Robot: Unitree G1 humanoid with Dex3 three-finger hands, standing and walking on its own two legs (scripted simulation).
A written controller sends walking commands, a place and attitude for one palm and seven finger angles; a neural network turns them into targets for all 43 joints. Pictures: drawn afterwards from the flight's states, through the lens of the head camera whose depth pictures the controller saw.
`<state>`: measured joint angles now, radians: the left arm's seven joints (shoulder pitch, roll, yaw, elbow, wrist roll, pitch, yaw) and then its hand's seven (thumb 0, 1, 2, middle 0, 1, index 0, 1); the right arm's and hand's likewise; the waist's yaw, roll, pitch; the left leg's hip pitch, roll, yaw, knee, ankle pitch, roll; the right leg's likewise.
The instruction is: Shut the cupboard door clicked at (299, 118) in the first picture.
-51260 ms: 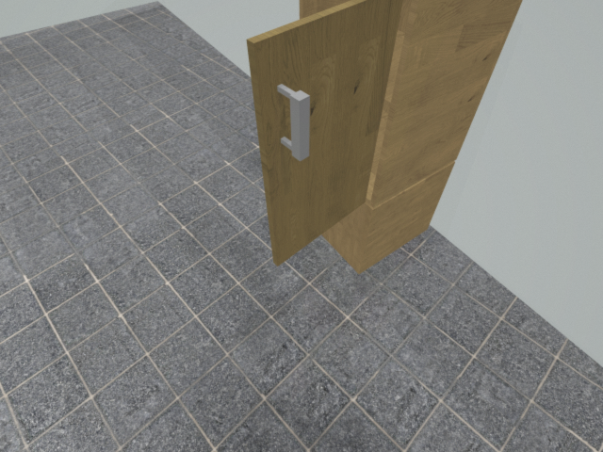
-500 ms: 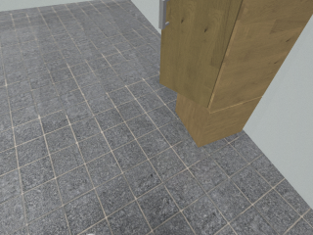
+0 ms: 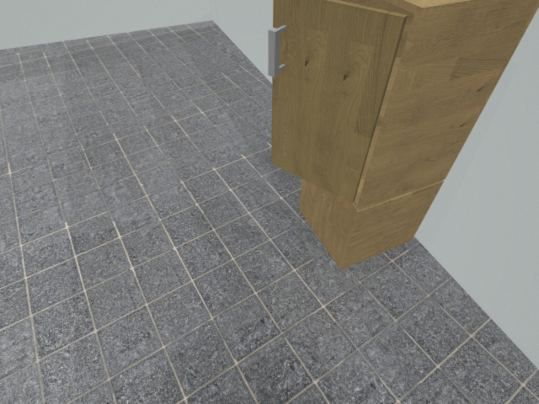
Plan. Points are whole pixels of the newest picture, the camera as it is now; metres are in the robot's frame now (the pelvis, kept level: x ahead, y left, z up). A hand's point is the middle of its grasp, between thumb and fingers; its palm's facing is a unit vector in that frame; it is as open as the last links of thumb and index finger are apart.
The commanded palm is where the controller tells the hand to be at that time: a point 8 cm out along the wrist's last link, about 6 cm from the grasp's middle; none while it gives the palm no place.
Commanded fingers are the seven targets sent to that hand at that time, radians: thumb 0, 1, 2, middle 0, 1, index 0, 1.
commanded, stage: let the arm hang, fingers relaxed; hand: left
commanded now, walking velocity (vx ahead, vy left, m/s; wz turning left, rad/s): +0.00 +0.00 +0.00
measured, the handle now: (278, 50) +0.98 +0.03 +0.10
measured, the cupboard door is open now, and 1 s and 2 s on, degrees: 29 29 29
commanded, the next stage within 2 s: look to check the result in 0.28 s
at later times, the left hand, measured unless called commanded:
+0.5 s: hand out of the picture -0.04 +0.17 -0.18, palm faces +0.03 -0.99 -0.17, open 7.4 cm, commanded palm none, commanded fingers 0.00 0.90 0.90 -0.20 -0.30 -0.20 -0.30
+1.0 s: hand out of the picture -0.02 +0.18 -0.18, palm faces +0.00 -0.98 -0.18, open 7.4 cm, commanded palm none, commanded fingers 0.00 0.90 0.90 -0.20 -0.30 -0.20 -0.30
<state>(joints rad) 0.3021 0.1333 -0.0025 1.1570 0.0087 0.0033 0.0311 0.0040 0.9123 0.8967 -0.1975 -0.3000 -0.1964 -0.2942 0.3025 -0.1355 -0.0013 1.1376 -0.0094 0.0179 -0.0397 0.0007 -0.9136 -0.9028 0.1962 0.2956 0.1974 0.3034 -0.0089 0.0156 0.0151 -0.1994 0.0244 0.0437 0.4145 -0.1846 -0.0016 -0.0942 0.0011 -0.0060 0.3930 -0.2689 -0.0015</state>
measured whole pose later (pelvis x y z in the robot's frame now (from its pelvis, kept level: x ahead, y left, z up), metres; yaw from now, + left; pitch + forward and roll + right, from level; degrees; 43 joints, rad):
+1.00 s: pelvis +0.00 +0.01 +0.00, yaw -1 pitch -1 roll +0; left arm 0.29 0.14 0.00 1.15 0.01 0.00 0.03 0.00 0.91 0.90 -0.20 -0.30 -0.20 -0.29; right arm 0.29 -0.14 -0.01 1.13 -0.01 0.01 -0.04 0.00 -0.91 -0.90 0.20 0.30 0.20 0.30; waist -0.01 0.00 0.03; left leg -0.21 0.01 0.07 0.41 -0.18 0.02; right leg -0.12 -0.02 0.02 0.40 -0.26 0.02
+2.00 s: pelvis +0.02 -0.01 +0.00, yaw +36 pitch +1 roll +2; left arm 0.28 0.20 0.05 0.92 0.03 -0.03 0.02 0.01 0.91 0.90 -0.20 -0.30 -0.20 -0.29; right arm 0.18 -0.26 -0.08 0.91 -0.02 0.08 0.04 0.00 -0.91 -0.90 0.19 0.30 0.19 0.30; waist -0.01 0.00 0.10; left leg -0.51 0.03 0.04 0.97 -0.39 -0.03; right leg -0.09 -0.10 -0.16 0.44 -0.36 0.02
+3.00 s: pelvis +0.23 +0.25 -0.03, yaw +67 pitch +0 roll -1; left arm 0.34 0.21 0.06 0.97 0.02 0.00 0.00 0.01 0.92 0.90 -0.20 -0.30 -0.20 -0.29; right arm 0.08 -0.23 -0.04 0.84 -0.03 -0.01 0.03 0.00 -0.91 -0.90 0.19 0.30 0.20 0.30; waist 0.01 -0.02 0.12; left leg -0.48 0.03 0.11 0.70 -0.18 0.09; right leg -0.27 -0.17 -0.21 0.97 -0.55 0.06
